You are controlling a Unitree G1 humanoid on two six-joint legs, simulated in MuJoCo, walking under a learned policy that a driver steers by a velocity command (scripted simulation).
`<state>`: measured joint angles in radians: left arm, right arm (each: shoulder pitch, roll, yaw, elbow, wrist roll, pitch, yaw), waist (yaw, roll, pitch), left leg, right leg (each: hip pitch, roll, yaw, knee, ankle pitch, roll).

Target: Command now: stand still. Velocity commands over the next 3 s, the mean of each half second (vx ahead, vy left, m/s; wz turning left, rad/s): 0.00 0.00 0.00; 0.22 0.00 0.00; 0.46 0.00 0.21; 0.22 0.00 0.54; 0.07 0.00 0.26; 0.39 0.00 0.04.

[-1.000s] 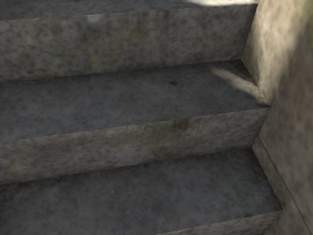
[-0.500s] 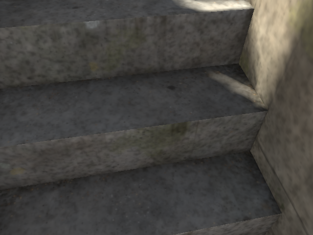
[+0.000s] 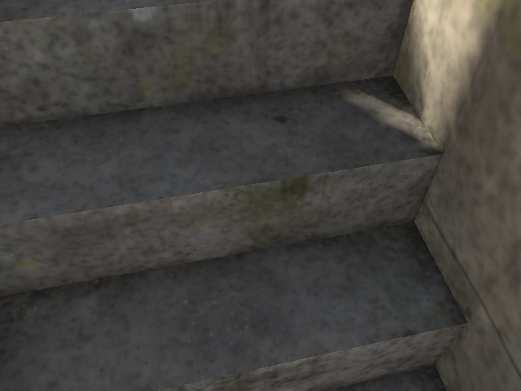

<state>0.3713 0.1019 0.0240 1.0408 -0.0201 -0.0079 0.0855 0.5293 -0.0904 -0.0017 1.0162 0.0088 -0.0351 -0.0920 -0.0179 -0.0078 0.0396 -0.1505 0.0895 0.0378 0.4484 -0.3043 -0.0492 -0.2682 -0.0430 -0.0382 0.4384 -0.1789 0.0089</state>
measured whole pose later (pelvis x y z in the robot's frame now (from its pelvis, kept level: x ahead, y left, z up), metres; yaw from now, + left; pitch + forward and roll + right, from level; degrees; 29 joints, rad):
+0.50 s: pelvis +0.00 +0.00 +0.00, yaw +0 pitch +2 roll -1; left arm 0.34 0.12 0.05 0.95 0.01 -0.01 0.08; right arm 0.29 -0.17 -0.02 0.99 0.02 -0.05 -0.08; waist 0.01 -0.01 0.03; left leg -0.18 0.09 0.04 0.45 -0.30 -0.05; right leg -0.30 -0.05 -0.04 0.44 -0.17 0.03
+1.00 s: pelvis +0.07 -0.03 -0.01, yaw -1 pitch +7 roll +0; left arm 0.60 0.12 0.00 1.19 0.10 -0.04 -0.09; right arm 0.23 -0.17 -0.02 0.92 -0.04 0.01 0.10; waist 0.07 -0.01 -0.10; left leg -1.18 -0.04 -0.06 2.38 -0.30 0.29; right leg -0.33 -0.01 -0.08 0.54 -0.33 -0.06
